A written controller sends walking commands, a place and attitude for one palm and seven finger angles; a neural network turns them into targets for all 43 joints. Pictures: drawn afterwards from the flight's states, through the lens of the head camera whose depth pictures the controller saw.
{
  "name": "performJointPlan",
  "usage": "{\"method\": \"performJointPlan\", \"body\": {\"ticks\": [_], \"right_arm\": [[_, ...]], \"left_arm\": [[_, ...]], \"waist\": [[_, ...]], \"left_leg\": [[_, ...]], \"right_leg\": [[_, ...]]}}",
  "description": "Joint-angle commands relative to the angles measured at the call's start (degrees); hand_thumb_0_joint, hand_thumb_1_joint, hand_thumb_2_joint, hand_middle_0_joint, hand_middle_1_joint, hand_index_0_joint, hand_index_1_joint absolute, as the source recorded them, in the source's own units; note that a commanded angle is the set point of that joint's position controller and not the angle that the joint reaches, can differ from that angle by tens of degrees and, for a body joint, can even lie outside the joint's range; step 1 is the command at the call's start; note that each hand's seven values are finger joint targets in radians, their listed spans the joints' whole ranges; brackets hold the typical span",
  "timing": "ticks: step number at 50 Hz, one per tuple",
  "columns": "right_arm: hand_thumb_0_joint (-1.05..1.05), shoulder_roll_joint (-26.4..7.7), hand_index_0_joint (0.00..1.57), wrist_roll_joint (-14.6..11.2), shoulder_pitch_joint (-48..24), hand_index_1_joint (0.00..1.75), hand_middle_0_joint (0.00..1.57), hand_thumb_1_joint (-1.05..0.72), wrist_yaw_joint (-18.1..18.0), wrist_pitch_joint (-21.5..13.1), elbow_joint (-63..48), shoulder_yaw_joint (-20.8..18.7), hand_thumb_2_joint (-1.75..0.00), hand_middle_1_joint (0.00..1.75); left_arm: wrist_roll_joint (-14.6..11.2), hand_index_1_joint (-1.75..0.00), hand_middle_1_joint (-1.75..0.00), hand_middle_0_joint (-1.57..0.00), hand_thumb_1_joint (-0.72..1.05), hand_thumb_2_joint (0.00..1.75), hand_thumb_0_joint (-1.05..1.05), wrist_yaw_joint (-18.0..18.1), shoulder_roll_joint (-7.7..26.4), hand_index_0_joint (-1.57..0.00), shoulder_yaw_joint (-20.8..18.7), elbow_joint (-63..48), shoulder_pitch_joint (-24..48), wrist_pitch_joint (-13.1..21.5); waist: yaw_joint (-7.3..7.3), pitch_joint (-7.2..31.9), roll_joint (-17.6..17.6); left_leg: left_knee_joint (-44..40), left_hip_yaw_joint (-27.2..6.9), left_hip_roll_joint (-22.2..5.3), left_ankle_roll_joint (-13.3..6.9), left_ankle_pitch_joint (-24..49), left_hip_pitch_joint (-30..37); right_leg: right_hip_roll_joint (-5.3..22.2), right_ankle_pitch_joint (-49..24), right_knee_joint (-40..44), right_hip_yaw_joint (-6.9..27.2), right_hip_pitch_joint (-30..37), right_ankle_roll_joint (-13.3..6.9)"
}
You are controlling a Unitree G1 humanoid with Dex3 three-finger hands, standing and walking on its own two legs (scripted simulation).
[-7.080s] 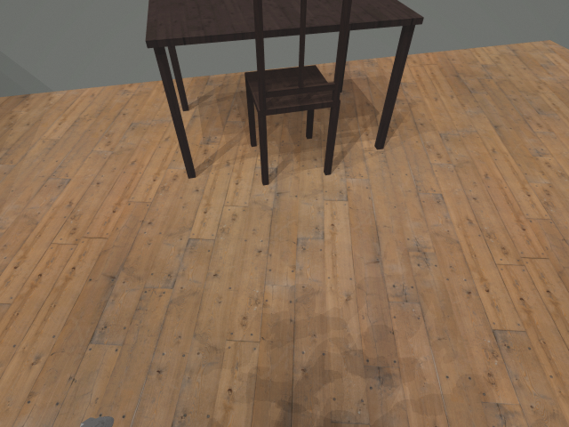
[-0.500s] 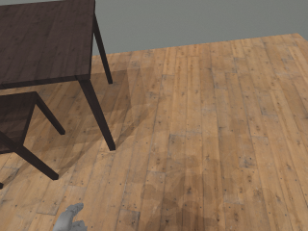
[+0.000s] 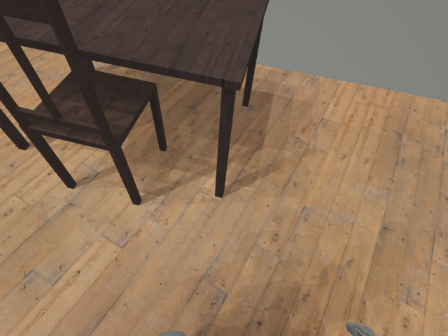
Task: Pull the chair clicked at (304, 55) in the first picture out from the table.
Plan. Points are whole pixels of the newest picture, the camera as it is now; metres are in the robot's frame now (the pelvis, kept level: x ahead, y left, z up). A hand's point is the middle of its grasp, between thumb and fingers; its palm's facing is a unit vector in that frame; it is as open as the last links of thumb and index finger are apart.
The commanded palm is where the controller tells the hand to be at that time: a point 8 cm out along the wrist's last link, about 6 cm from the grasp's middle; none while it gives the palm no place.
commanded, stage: turn to face it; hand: left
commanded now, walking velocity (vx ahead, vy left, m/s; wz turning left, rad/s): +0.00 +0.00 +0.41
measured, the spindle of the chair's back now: (31, 73) +0.73 +0.63 -0.05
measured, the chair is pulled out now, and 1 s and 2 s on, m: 0.00 0.00 0.00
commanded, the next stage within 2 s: take the last steps up to it in 0.44 s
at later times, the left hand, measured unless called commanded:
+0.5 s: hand out of the picture +0.09 +0.19 -0.13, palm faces +0.19 -0.94 -0.28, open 7.4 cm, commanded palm none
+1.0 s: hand out of the picture -0.12 +0.16 -0.14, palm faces +0.45 -0.86 -0.24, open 7.4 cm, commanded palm none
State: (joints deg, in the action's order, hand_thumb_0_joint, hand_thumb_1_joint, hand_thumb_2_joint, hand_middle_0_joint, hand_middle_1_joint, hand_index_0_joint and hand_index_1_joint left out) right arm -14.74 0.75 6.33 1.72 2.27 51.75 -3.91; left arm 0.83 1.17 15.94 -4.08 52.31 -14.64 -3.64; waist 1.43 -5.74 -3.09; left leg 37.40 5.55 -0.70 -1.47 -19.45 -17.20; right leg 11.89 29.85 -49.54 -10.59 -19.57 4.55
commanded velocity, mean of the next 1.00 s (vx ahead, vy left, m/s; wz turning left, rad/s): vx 0.14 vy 0.05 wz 0.20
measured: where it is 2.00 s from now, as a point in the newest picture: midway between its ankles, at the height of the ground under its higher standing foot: (176, 288)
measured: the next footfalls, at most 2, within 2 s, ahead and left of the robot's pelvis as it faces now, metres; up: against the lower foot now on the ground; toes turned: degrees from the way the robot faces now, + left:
right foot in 0.46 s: +0.07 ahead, -0.11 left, +0.00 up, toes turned +6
left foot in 1.04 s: +0.09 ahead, +0.19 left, +0.00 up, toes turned +27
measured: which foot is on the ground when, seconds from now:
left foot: down 0.00-0.46, up 0.48-1.00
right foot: up 0.00-0.44, down 0.46-1.00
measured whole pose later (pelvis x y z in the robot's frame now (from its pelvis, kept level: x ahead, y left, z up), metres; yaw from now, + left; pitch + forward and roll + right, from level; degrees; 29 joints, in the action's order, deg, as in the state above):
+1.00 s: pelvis +0.05 +0.03 +0.02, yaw +20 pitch +0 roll +1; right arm -12.7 1.1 8.1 2.7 1.8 57.3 -3.1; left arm 1.8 0.8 10.5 -2.7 64.2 -28.0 1.7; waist 5.2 -1.1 -0.5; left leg 38.2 5.2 -3.7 1.0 -16.8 -21.6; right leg 8.0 17.2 -22.3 -12.0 -3.7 3.0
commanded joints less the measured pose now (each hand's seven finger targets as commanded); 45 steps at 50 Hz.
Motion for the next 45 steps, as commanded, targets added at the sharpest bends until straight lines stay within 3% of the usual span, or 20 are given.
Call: {"method": "performJointPlan", "body": {"ticks": [1,3,5,10,15,18,20,21,22,23,24,25,27,28,30,33,36,42,45], "right_arm": [[0.0,-11.9,0.2,0.3,7.1,0.3,0.2,-0.9,-2.3,-1.4,-1.9,-2.3,-0.9,0.3],[0.0,-9.8,0.2,0.3,3.5,0.3,0.2,-0.9,-2.5,-1.9,-2.8,-1.3,-0.9,0.3],[0.0,-9.5,0.2,0.0,3.6,0.3,0.2,-0.9,-2.4,-2.1,-3.0,-1.1,-0.9,0.3],[0.0,-9.1,0.2,0.1,6.1,0.3,0.2,-0.9,-2.5,-1.9,-2.1,-1.2,-0.9,0.3],[0.0,-8.5,0.2,0.5,6.7,0.3,0.2,-0.9,-2.6,-1.5,-1.2,-1.3,-0.9,0.3],[0.0,-8.2,0.2,0.6,5.4,0.3,0.2,-0.9,-2.7,-1.3,-1.2,-1.4,-0.9,0.3],[0.0,-7.6,0.2,0.3,5.4,0.3,0.2,-0.9,-2.6,-1.3,-0.6,-1.3,-0.9,0.3],[0.0,-6.8,0.2,0.0,5.4,0.3,0.2,-0.9,-2.5,-1.5,-0.3,-1.2,-0.9,0.3],[0.0,-4.2,0.2,-0.6,6.6,0.3,0.2,-0.9,-2.2,-1.7,-0.2,-0.8,-0.9,0.3],[0.0,-0.9,0.2,-0.8,6.9,0.3,0.2,-0.9,-1.9,-1.8,-1.4,-0.2,-0.9,0.3],[0.0,-3.0,0.2,-0.3,6.1,0.3,0.2,-0.9,-2.5,-0.5,-1.3,-0.9,-0.9,0.3],[0.0,-3.2,0.2,-0.2,4.9,0.3,0.2,-0.9,-2.3,0.2,-0.5,-1.2,-0.9,0.3],[0.0,-2.3,0.2,0.0,6.1,0.3,0.2,-0.9,-1.7,0.5,1.9,-1.2,-0.9,0.3],[0.0,-2.0,0.2,0.2,7.4,0.3,0.2,-0.9,-1.4,0.5,2.6,-1.0,-0.9,0.3],[0.0,-2.2,0.2,0.5,7.8,0.3,0.2,-0.9,-1.1,0.4,3.2,-1.0,-0.9,0.3],[0.0,-1.9,0.2,0.9,4.7,0.3,0.2,-0.9,-0.3,0.0,2.7,-0.9,-0.9,0.3],[0.0,-1.5,0.2,1.0,2.1,0.3,0.2,-0.9,0.2,-0.4,2.2,-0.8,-0.9,0.3],[0.0,-0.2,0.2,0.6,-1.7,0.3,0.2,-0.9,0.9,-1.0,1.1,0.1,-0.9,0.3],[0.0,0.9,0.2,0.4,-2.9,0.3,0.2,-0.9,1.2,-1.7,0.6,0.8,-0.9,0.3]], "left_arm": [[0.0,-0.3,-0.3,-0.2,0.9,0.9,0.0,-0.1,4.1,-0.2,-0.8,-6.1,6.8,1.6],[0.1,-0.3,-0.3,-0.2,0.9,0.9,0.0,-0.5,4.2,-0.2,-0.9,-4.0,3.4,1.6],[-0.1,-0.3,-0.3,-0.2,0.9,0.9,0.0,-0.5,4.3,-0.2,-0.7,-3.4,2.1,1.5],[-0.2,-0.3,-0.3,-0.2,0.9,0.9,0.0,-0.1,3.6,-0.2,-0.2,-3.8,4.0,1.5],[-0.4,-0.3,-0.3,-0.2,0.9,0.9,0.0,0.2,2.2,-0.2,0.3,-4.7,6.3,1.7],[-0.7,-0.3,-0.3,-0.2,0.9,0.9,0.0,0.4,1.5,-0.2,0.6,-4.3,4.1,2.3],[-0.7,-0.3,-0.3,-0.2,0.9,0.9,0.0,0.6,1.6,-0.2,0.5,-3.3,1.9,3.0],[-0.5,-0.3,-0.3,-0.2,0.9,0.9,0.0,0.7,2.5,-0.2,0.3,-2.8,-0.1,3.6],[0.0,-0.3,-0.3,-0.2,0.9,0.9,0.0,1.0,5.4,-0.2,-0.1,-2.2,-1.8,4.4],[0.6,-0.3,-0.3,-0.2,0.9,0.9,0.0,1.3,9.2,-0.2,-0.7,-1.7,-3.0,4.8],[0.0,-0.3,-0.3,-0.2,0.9,0.9,0.0,1.2,9.5,-0.2,-0.8,-2.1,-4.1,4.7],[0.1,-0.3,-0.3,-0.2,0.9,0.9,0.0,1.2,7.8,-0.2,-0.7,-2.4,-1.5,4.4],[0.1,-0.3,-0.3,-0.2,0.9,0.9,0.0,1.3,4.6,-0.2,0.0,-3.1,2.9,4.3],[0.1,-0.3,-0.3,-0.2,0.9,0.9,0.0,1.1,4.0,-0.2,0.0,-2.9,2.4,4.7],[0.1,-0.3,-0.3,-0.2,0.9,0.9,0.0,0.8,3.7,-0.2,-0.1,-1.9,0.0,5.3],[0.3,-0.3,-0.3,-0.2,0.9,0.9,0.0,0.6,3.6,-0.2,-0.4,0.5,-4.7,6.1],[0.5,-0.3,-0.3,-0.2,0.9,0.9,0.0,0.4,3.1,-0.2,-0.4,2.9,-8.4,6.8],[1.0,-0.3,-0.3,-0.2,0.9,0.9,0.0,0.2,3.6,-0.2,-0.2,6.5,-12.2,7.4],[1.1,-0.3,-0.3,-0.2,0.9,0.9,0.0,0.1,3.8,-0.2,-0.1,8.0,-12.6,7.3]], "waist": [[-4.84,8.7,14.1],[-2.24,7.8,11.3],[-1.92,8.3,11.9],[-2.83,8.0,9.8],[-3.38,6.9,11.1],[-2.38,8.2,11.7],[-1.21,8.1,9.8],[-0.11,8.7,7.9],[0.14,10.6,0.6],[0.19,10.2,-11.7],[1.24,10.5,-12.7],[0.48,7.3,-10.3],[-1.83,3.4,-3.1],[-1.75,4.4,-3.7],[-0.8,4.6,-5.3],[1.06,2.9,-3.9],[2.16,2.0,-4.9],[2.65,0.6,-6.0],[2.53,-0.4,-6.8]], "left_leg": [[-16.2,-20.3,-17.3,-9.2,36.9,12.8],[-16.2,-15.4,-13.4,-7.3,40.0,12.8],[-16.3,-13.8,-12.1,-7.2,41.3,13.1],[-16.9,-17.3,-12.7,-8.9,39.9,15.1],[-16.4,-20.3,-12.6,-9.5,37.7,12.9],[-14.1,-22.0,-12.1,-8.9,39.8,11.4],[-11.9,-21.6,-10.2,-6.9,36.7,7.9],[-9.4,-20.9,-8.3,-4.8,31.7,5.0],[-2.8,-16.5,-4.2,-1.2,19.1,-1.7],[7.2,-8.1,4.0,2.6,-7.7,-10.9],[16.2,-10.8,2.8,2.6,-16.6,-8.5],[23.3,-11.2,2.1,2.5,-14.3,-9.1],[29.3,-10.2,0.6,3.3,-6.5,-11.0],[29.9,-9.3,0.3,3.7,-4.0,-11.9],[30.3,-8.5,-0.7,4.5,-0.9,-13.8],[28.4,-7.6,-2.3,4.8,1.6,-17.4],[25.2,-6.8,-3.6,5.0,2.7,-19.9],[14.1,-3.8,-4.7,4.3,3.4,-18.4],[5.5,-1.4,-3.8,3.3,3.7,-12.4]], "right_leg": [[-3.2,-0.5,-19.1,9.4,-15.3,0.7],[-3.9,-5.5,-18.8,9.0,-13.7,1.2],[-4.6,-7.2,-16.6,8.8,-11.8,1.6],[-6.0,-6.6,-9.7,9.2,-11.1,1.8],[-7.9,-4.1,-1.3,9.1,-6.8,0.8],[-9.4,-5.4,8.1,8.8,-0.7,-0.3],[-10.2,-13.6,17.8,7.7,6.0,-0.8],[-9.1,-20.3,25.9,8.5,11.4,-1.1],[-1.5,-29.9,29.4,15.5,19.7,-3.0],[11.6,-42.8,29.9,26.9,22.9,-9.8],[15.1,-44.4,31.5,28.1,15.4,-14.0],[12.7,-39.8,32.7,26.8,10.9,-15.3],[6.8,-36.9,31.7,18.1,9.1,-13.4],[5.8,-35.3,32.0,16.1,10.8,-12.3],[5.9,-26.3,34.4,15.5,13.0,-11.3],[7.1,-16.2,37.3,17.0,15.0,-11.0],[8.1,-13.5,38.9,17.4,17.3,-11.0],[9.1,-13.4,40.6,14.0,17.3,-11.6],[8.3,-13.7,40.2,10.8,13.7,-10.9]]}}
